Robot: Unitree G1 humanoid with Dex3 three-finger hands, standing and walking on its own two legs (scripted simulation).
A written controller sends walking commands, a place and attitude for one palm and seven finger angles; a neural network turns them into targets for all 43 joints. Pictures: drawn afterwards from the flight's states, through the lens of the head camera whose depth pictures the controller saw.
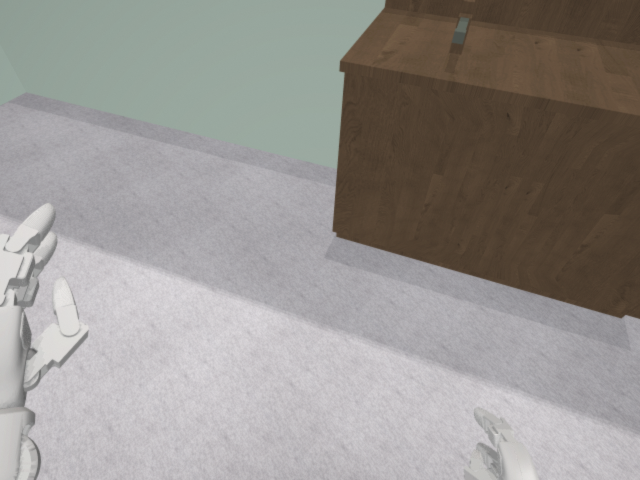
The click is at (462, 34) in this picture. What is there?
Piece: tap's lever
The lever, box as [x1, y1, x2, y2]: [452, 28, 465, 43]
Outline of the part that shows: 456,28 452,42 462,43 465,30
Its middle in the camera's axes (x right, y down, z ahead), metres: +0.36 -0.53 +1.00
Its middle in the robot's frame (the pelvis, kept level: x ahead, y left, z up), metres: +1.13 -0.28 +0.12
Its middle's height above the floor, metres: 0.89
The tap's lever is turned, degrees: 0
